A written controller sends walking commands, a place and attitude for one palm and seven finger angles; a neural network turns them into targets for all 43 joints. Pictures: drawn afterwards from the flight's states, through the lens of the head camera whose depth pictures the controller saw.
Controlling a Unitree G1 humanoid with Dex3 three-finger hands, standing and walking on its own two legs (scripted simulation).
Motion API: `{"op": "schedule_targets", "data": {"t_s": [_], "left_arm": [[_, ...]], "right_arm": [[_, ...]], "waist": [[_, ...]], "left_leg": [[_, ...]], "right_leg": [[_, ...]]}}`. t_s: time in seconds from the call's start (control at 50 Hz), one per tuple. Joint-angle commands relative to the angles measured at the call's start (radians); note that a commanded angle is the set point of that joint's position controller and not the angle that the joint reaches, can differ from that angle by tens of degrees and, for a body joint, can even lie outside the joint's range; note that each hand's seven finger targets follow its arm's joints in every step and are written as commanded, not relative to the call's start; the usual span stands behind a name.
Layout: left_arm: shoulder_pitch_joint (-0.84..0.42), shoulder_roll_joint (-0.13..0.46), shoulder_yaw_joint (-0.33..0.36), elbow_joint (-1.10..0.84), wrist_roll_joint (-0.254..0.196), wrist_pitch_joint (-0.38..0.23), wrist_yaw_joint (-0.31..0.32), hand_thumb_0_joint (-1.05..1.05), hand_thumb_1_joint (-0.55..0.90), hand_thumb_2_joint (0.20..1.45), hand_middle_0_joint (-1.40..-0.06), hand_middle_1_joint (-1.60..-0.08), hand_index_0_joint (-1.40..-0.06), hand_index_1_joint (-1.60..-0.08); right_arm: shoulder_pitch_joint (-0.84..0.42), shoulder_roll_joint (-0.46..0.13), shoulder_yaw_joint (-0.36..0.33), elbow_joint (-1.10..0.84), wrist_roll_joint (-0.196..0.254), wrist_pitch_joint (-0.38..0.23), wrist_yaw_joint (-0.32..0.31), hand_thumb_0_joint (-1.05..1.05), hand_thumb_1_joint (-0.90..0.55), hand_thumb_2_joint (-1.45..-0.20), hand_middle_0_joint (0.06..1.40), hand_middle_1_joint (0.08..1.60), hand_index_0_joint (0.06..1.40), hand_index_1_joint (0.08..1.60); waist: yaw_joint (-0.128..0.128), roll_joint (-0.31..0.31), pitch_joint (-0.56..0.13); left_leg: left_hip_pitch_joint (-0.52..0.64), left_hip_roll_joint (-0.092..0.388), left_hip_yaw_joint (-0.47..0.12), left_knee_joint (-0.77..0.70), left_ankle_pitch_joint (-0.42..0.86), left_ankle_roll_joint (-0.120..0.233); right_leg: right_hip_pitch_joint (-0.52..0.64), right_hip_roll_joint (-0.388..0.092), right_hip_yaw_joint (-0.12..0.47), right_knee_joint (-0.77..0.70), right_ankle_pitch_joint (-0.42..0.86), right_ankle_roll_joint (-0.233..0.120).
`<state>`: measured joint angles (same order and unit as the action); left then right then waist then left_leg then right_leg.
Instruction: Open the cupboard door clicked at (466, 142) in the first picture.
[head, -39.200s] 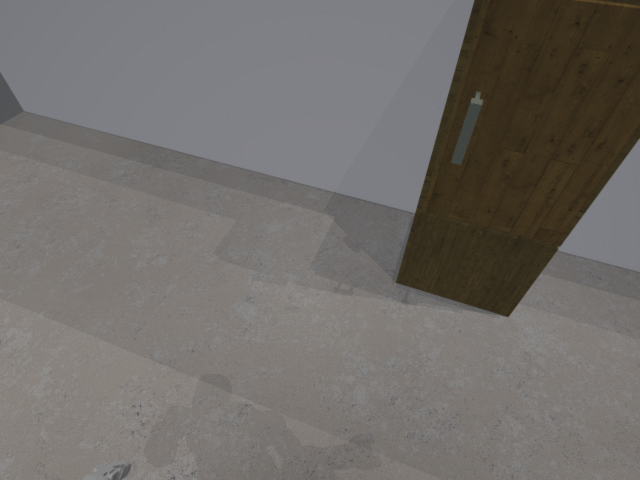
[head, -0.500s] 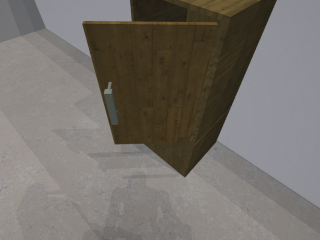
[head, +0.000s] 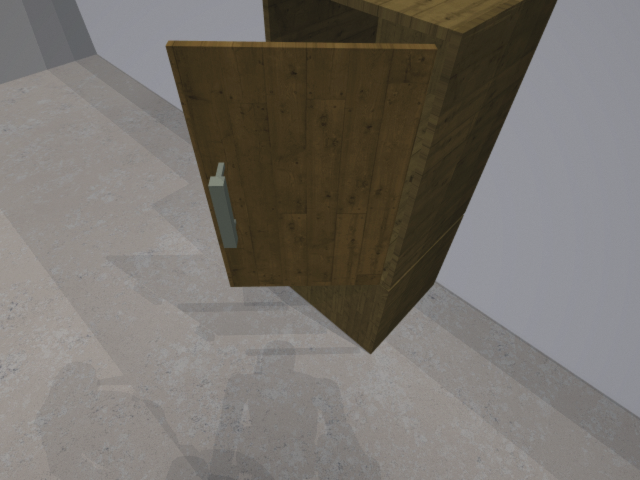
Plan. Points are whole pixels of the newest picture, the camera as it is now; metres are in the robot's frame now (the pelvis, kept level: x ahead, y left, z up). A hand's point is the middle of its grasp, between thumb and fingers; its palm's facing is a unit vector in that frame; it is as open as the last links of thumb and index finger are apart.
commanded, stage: raise the hand with hooked fingers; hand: left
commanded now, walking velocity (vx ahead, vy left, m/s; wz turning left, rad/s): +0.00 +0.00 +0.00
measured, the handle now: (226, 206) +0.57 +0.21 -0.04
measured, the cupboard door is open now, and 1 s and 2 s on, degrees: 45 45 45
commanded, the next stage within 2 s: none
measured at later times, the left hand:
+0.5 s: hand (199, 473) +0.15 +0.16 -0.09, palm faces +0.12 -0.99 +0.03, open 8.7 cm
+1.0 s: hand (145, 420) +0.19 +0.23 -0.04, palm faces +0.16 -0.99 -0.06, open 11.8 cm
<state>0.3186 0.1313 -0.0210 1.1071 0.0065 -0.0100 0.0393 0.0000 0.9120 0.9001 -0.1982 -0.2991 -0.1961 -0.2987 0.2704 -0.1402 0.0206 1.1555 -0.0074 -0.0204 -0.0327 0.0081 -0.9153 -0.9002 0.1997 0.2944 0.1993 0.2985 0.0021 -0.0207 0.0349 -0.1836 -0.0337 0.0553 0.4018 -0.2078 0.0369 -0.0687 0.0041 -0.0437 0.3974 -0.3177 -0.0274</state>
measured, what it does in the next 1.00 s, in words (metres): lowers itself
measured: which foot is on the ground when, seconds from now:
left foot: down 0.00-1.00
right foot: down 0.00-1.00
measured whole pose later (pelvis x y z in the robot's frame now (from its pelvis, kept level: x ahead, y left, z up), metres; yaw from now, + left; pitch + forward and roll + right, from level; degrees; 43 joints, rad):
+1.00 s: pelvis -0.06 +0.00 -0.09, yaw -1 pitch +16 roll -3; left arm 0.27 0.25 0.30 0.13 -0.31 -0.44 -0.21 0.00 -0.01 0.51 -0.27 -0.89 -0.26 -0.89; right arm 0.28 -0.24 -0.01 0.61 0.01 -0.18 -0.07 0.01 -0.90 -0.90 0.20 0.30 0.20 0.30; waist -0.02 0.03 -0.14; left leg -0.96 0.03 0.02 1.12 -0.43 0.04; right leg -0.82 0.04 -0.09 1.10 -0.55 -0.04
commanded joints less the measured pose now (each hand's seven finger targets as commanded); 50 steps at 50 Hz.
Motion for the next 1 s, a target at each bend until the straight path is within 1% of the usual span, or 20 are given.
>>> {"op": "schedule_targets", "data": {"t_s": [0.0,0.02,0.04,0.06,0.08,0.1,0.12,0.2,0.24,0.28,0.34,0.38,0.44,0.5,0.58,0.64,0.7,0.78,0.88,0.98], "left_arm": [[0.099,0.092,0.019,-0.015,0.004,-0.015,0.006,0.000,0.900,0.900,-0.200,-0.300,-0.200,-0.300],[0.129,0.111,0.016,-0.002,0.028,-0.049,0.041,0.000,0.900,0.900,-0.200,-0.300,-0.200,-0.300],[-0.566,0.306,0.083,-1.533,-0.175,-0.232,0.035,0.000,0.877,0.890,-0.202,-0.315,-0.202,-0.315],[-0.214,0.249,0.090,-1.289,-0.104,-0.179,0.081,0.000,0.853,0.880,-0.203,-0.330,-0.203,-0.330],[-0.187,0.220,0.070,-1.224,-0.101,-0.131,0.133,0.000,0.830,0.870,-0.205,-0.345,-0.205,-0.345],[0.124,-0.036,-0.041,-0.924,-0.125,-0.035,0.127,0.000,0.807,0.860,-0.207,-0.360,-0.207,-0.360],[-0.035,-0.053,-0.083,-1.144,-0.163,-0.064,0.106,0.000,0.783,0.850,-0.208,-0.375,-0.208,-0.375],[-0.027,0.026,0.014,-0.985,-0.137,-0.252,0.040,0.000,0.690,0.810,-0.215,-0.435,-0.215,-0.435],[0.103,-0.001,0.072,-0.838,-0.178,-0.382,-0.047,0.000,0.643,0.790,-0.218,-0.465,-0.218,-0.465],[0.271,0.068,0.195,-0.793,-0.235,-0.506,-0.167,0.000,0.597,0.770,-0.222,-0.495,-0.222,-0.495],[0.229,0.176,0.329,-0.871,-0.297,-0.630,-0.326,0.000,0.527,0.740,-0.227,-0.540,-0.227,-0.540],[0.184,0.253,0.375,-0.982,-0.285,-0.593,-0.315,0.000,0.480,0.720,-0.230,-0.570,-0.230,-0.570],[0.000,0.225,0.323,-1.207,-0.285,-0.555,-0.261,0.000,0.410,0.690,-0.235,-0.615,-0.235,-0.615],[-0.162,0.259,0.338,-1.395,-0.283,-0.622,-0.222,0.000,0.340,0.660,-0.240,-0.660,-0.240,-0.660],[-0.217,0.197,0.206,-1.364,-0.301,-0.677,-0.299,0.000,0.247,0.620,-0.247,-0.720,-0.247,-0.720],[-0.162,0.232,0.229,-1.180,-0.332,-0.592,-0.393,0.000,0.177,0.590,-0.252,-0.765,-0.252,-0.765],[-0.087,0.288,0.324,-1.061,-0.369,-0.422,-0.442,0.000,0.107,0.560,-0.257,-0.810,-0.257,-0.810],[-0.044,0.340,0.467,-1.126,-0.394,-0.307,-0.362,0.000,0.013,0.520,-0.263,-0.870,-0.263,-0.870],[-0.118,0.292,0.421,-1.221,-0.344,-0.456,-0.229,0.000,-0.103,0.470,-0.272,-0.945,-0.272,-0.945],[-0.162,0.250,0.322,-1.081,-0.319,-0.525,-0.299,0.000,-0.220,0.420,-0.280,-1.020,-0.280,-1.020]], "right_arm": [[0.053,-0.097,-0.011,-0.026,-0.001,-0.013,-0.009,0.000,-0.900,-0.900,0.200,0.300,0.200,0.300],[-0.018,-0.126,-0.014,-0.100,0.004,-0.025,0.008,0.000,-0.900,-0.900,0.200,0.300,0.200,0.300],[0.027,-0.310,-0.061,-0.450,0.043,-0.152,-0.029,0.000,-0.900,-0.900,0.200,0.300,0.200,0.300],[-0.049,-0.210,-0.018,-0.389,0.035,-0.244,-0.055,0.000,-0.900,-0.900,0.200,0.300,0.200,0.300],[-0.049,-0.193,-0.041,-0.331,0.049,-0.271,-0.062,0.000,-0.900,-0.900,0.200,0.300,0.200,0.300],[-0.004,-0.163,-0.049,-0.319,0.056,-0.259,-0.047,0.000,-0.900,-0.900,0.200,0.300,0.200,0.300],[-0.026,-0.197,-0.053,-0.416,0.065,-0.255,-0.045,0.000,-0.900,-0.900,0.200,0.300,0.200,0.300],[-0.062,-0.247,-0.078,-0.495,0.018,-0.280,-0.045,0.000,-0.900,-0.900,0.200,0.300,0.200,0.300],[-0.122,-0.240,-0.090,-0.539,0.002,-0.281,-0.029,0.000,-0.900,-0.900,0.200,0.300,0.200,0.300],[-0.144,-0.234,-0.105,-0.586,0.005,-0.274,0.002,0.000,-0.900,-0.900,0.200,0.300,0.200,0.300],[-0.180,-0.232,-0.111,-0.685,0.013,-0.249,0.026,0.000,-0.900,-0.900,0.200,0.300,0.200,0.300],[-0.191,-0.222,-0.112,-0.740,0.011,-0.216,0.026,0.000,-0.900,-0.900,0.200,0.300,0.200,0.300],[-0.191,-0.199,-0.103,-0.804,0.017,-0.186,0.012,0.000,-0.900,-0.900,0.200,0.300,0.200,0.300],[-0.130,-0.193,-0.097,-0.767,0.007,-0.180,-0.016,0.000,-0.900,-0.900,0.200,0.300,0.200,0.300],[-0.107,-0.211,-0.072,-0.708,0.005,-0.219,-0.047,0.000,-0.900,-0.900,0.200,0.300,0.200,0.300],[-0.104,-0.232,-0.064,-0.686,0.025,-0.231,-0.067,0.000,-0.900,-0.900,0.200,0.300,0.200,0.300],[-0.120,-0.237,-0.059,-0.714,0.048,-0.221,-0.075,0.000,-0.900,-0.900,0.200,0.300,0.200,0.300],[-0.139,-0.213,-0.064,-0.744,0.044,-0.198,-0.070,0.000,-0.900,-0.900,0.200,0.300,0.200,0.300],[-0.104,-0.199,-0.068,-0.707,0.020,-0.208,-0.047,0.000,-0.900,-0.900,0.200,0.300,0.200,0.300],[-0.062,-0.247,-0.076,-0.691,0.023,-0.214,-0.041,0.000,-0.900,-0.900,0.200,0.300,0.200,0.300]], "waist": [[0.006,0.008,0.030],[0.020,0.023,0.075],[-0.113,0.199,-0.410],[-0.015,0.352,-0.440],[-0.041,0.275,-0.354],[-0.056,0.136,-0.199],[-0.043,0.083,-0.089],[-0.086,-0.220,-0.052],[-0.014,-0.335,-0.052],[0.087,-0.257,-0.151],[0.106,-0.025,-0.327],[0.119,0.075,-0.394],[0.060,0.124,-0.417],[-0.011,0.130,-0.434],[-0.096,0.096,-0.356],[-0.084,0.016,-0.345],[-0.006,0.007,-0.398],[0.063,-0.009,-0.486],[0.020,0.041,-0.389],[-0.032,0.055,-0.335]], "left_leg": [[0.034,0.126,-0.123,-0.047,0.211,0.010],[-0.035,0.127,-0.096,0.168,0.348,-0.015],[0.289,0.040,-0.075,0.055,0.391,0.003],[0.384,0.098,-0.064,0.022,0.534,0.003],[0.249,0.096,-0.082,0.043,0.429,-0.024],[0.132,0.098,-0.097,0.030,0.324,-0.008],[0.014,0.086,-0.113,0.053,0.190,-0.007],[-0.218,0.033,-0.112,0.273,-0.012,0.000],[-0.407,0.026,-0.103,0.373,-0.094,-0.020],[-0.513,0.011,-0.084,0.447,-0.066,-0.041],[-0.601,-0.011,-0.038,0.574,-0.023,-0.049],[-0.617,-0.008,-0.019,0.598,-0.022,-0.040],[-0.600,0.007,-0.027,0.641,-0.058,-0.019],[-0.595,0.043,-0.066,0.699,-0.059,-0.001],[-0.617,0.063,-0.101,0.747,-0.094,0.006],[-0.694,0.062,-0.105,0.747,-0.151,0.003],[-0.714,0.046,-0.095,0.710,-0.142,0.002],[-0.623,0.046,-0.100,0.633,-0.054,-0.003],[-0.550,0.061,-0.105,0.589,-0.025,-0.006],[-0.559,0.059,-0.115,0.588,-0.122,-0.003]], "right_leg": [[-0.087,-0.119,0.094,-0.073,0.219,-0.010],[-0.152,-0.146,0.134,-0.060,0.568,0.013],[-0.140,-0.054,0.037,0.058,0.503,0.003],[-0.171,-0.007,0.014,0.137,0.244,-0.020],[-0.232,-0.008,-0.010,0.133,0.113,-0.006],[-0.282,-0.013,-0.036,0.140,0.076,0.003],[-0.273,-0.015,-0.053,0.124,0.113,0.005],[-0.548,-0.005,-0.042,0.193,-0.013,0.021],[-0.664,-0.003,-0.031,0.290,-0.110,0.024],[-0.610,-0.011,0.021,0.391,-0.013,0.010],[-0.544,-0.037,0.091,0.519,0.172,0.011],[-0.529,-0.032,0.123,0.540,0.156,0.010],[-0.576,-0.034,0.182,0.510,0.076,0.026],[-0.652,-0.015,0.178,0.521,0.053,0.034],[-0.777,0.009,0.141,0.529,-0.018,0.030],[-0.752,-0.001,0.164,0.490,-0.097,0.048],[-0.638,-0.020,0.192,0.449,-0.132,0.053],[-0.527,-0.024,0.153,0.461,-0.003,0.059],[-0.668,0.020,0.045,0.524,0.022,0.027],[-0.796,0.034,0.015,0.535,-0.123,0.011]]}}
